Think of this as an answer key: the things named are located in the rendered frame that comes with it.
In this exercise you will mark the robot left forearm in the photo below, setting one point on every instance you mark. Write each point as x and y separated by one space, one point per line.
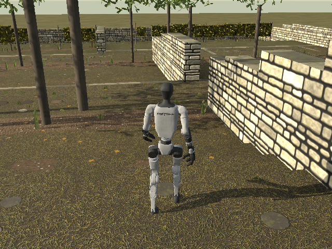
145 133

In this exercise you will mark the right robot upper arm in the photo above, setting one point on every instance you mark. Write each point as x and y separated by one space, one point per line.
184 119

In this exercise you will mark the robot right forearm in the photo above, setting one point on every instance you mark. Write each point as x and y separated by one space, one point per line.
189 142

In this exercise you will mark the right robot hand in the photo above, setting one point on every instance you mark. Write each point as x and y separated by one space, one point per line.
191 159

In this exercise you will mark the humanoid robot head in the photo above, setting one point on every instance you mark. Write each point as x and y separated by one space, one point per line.
166 91

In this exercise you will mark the left robot shin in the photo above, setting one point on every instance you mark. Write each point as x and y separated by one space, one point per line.
153 190

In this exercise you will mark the left robot hand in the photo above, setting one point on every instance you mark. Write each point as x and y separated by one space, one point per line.
149 135

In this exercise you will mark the left robot upper arm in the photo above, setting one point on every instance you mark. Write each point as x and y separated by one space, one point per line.
147 118

